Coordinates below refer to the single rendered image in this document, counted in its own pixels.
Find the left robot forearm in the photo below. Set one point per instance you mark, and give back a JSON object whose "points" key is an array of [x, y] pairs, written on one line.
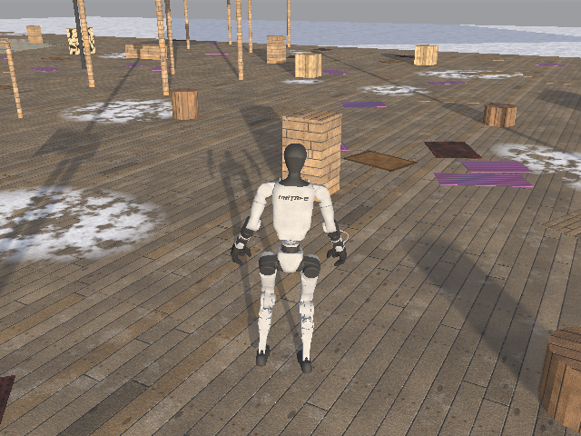
{"points": [[244, 235]]}

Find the left robot foot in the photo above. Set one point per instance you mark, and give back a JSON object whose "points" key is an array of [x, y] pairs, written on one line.
{"points": [[261, 359]]}

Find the robot left upper arm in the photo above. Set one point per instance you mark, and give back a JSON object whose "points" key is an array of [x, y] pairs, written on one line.
{"points": [[258, 204]]}

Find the robot right upper arm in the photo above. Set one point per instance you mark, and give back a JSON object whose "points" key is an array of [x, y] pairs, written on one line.
{"points": [[321, 193]]}

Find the robot right hand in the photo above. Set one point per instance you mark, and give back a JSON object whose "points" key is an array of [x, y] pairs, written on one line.
{"points": [[343, 255]]}

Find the right robot forearm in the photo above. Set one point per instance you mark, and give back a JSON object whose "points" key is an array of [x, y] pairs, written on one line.
{"points": [[336, 239]]}

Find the robot torso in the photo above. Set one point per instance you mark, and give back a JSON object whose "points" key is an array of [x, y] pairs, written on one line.
{"points": [[292, 210]]}

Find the robot left hand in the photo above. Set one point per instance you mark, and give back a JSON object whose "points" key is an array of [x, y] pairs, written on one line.
{"points": [[235, 251]]}

